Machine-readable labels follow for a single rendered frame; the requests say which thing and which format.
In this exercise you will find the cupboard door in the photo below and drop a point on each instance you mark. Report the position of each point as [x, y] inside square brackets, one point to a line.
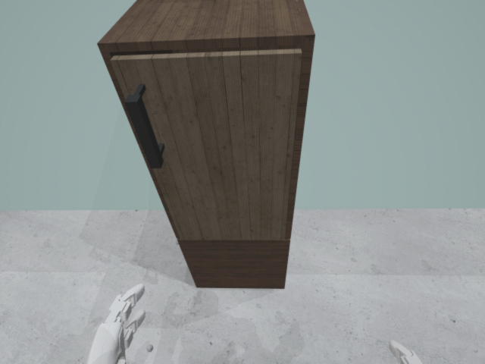
[227, 121]

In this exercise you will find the robot left hand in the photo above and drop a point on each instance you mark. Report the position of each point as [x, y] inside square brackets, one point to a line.
[115, 334]

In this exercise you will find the handle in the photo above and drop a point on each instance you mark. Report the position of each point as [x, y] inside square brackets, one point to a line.
[141, 122]

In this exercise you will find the robot right hand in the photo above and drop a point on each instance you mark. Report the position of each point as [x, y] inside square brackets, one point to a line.
[403, 355]

